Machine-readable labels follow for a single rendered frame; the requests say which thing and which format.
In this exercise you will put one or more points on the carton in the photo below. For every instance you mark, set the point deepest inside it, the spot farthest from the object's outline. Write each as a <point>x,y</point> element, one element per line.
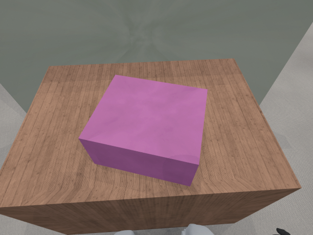
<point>149,128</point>

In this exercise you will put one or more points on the right robot thigh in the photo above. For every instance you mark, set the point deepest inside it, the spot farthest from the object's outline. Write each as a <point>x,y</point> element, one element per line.
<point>196,230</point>

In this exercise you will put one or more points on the pedestal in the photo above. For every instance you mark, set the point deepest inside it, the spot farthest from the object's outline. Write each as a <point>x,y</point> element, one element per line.
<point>48,179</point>

